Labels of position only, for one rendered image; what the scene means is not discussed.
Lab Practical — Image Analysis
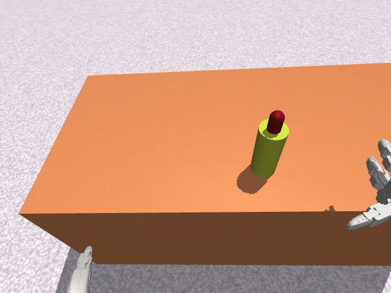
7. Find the bottle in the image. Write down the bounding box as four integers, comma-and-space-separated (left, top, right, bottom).
250, 110, 289, 178

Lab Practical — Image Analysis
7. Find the left robot hand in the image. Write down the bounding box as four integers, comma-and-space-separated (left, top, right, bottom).
66, 246, 92, 293

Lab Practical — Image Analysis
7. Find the right robot hand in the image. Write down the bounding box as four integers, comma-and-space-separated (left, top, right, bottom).
347, 139, 391, 230

